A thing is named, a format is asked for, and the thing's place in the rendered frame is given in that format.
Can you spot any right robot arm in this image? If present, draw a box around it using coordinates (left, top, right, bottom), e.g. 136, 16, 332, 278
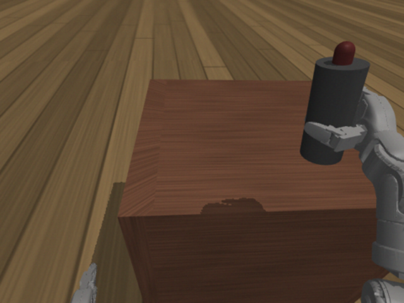
359, 131, 404, 303

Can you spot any bottle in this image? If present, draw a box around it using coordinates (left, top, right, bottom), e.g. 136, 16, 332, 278
300, 41, 370, 165

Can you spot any right robot hand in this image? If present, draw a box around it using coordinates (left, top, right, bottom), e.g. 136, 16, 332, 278
304, 86, 397, 152

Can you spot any left robot hand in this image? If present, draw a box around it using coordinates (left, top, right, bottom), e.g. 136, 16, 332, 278
70, 263, 97, 303

